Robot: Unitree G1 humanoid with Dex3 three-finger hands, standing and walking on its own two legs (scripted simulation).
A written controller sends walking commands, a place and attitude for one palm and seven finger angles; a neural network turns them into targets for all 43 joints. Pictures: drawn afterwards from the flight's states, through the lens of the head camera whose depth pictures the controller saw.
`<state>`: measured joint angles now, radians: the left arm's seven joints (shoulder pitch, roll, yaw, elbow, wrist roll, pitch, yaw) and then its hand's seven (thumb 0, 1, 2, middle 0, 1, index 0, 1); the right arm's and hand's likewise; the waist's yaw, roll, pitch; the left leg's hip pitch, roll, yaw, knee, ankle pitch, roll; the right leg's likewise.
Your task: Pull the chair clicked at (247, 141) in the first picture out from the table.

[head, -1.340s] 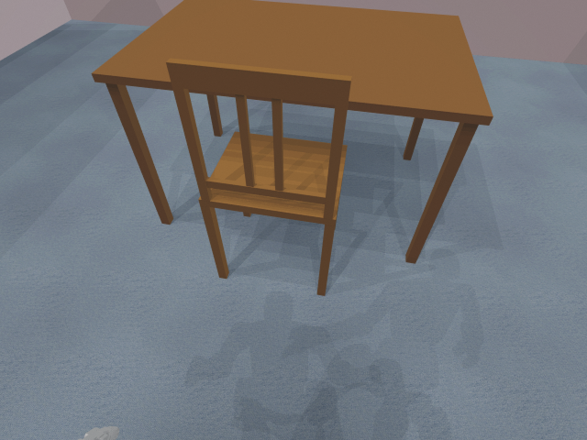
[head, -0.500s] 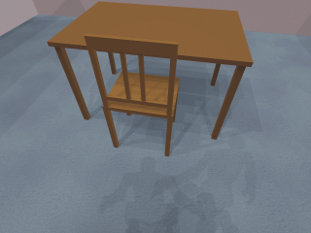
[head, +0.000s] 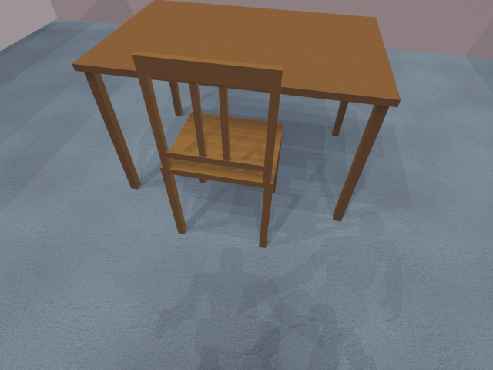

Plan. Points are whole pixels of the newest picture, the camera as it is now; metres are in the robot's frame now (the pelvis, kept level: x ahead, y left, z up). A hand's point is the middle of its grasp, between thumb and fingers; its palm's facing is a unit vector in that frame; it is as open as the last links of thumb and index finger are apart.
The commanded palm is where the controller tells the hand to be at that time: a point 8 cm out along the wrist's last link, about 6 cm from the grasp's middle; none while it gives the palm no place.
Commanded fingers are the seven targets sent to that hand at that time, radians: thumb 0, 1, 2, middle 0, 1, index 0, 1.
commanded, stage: look at it before walking up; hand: left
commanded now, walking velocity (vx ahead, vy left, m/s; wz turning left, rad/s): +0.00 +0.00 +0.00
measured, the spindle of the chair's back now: (198, 122) +0.84 +0.20 -0.10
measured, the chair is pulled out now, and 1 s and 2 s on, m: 0.00 0.00 0.00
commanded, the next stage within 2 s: turn to face it in 0.10 s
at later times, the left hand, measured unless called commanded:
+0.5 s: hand out of the picture +0.08 +0.24 -0.16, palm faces -0.06 -0.94 -0.33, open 7.4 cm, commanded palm none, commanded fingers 0.00 0.90 0.90 -0.20 -0.30 -0.20 -0.30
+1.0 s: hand out of the picture +0.08 +0.24 -0.19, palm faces -0.07 -0.99 -0.15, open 7.4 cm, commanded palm none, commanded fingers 0.00 0.90 0.90 -0.20 -0.30 -0.20 -0.30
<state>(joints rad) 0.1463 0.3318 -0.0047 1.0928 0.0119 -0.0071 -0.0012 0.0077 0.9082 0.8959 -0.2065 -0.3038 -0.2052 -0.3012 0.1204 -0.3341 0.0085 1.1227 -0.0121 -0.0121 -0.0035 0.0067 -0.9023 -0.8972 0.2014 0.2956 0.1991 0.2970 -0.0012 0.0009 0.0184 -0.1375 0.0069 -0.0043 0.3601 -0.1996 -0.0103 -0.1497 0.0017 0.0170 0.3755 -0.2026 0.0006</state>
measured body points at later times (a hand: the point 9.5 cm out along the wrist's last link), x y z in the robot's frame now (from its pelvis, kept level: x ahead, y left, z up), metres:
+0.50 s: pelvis +0.00 +0.00 +0.00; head +0.01 +0.00 +0.45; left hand +0.08 +0.29 -0.14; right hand +0.08 -0.29 -0.14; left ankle +0.00 +0.13 -0.75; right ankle +0.00 -0.12 -0.75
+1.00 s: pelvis +0.09 +0.06 -0.01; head +0.09 +0.09 +0.44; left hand +0.08 +0.30 -0.17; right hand +0.00 -0.16 -0.15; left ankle +0.04 +0.12 -0.75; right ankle +0.05 -0.07 -0.67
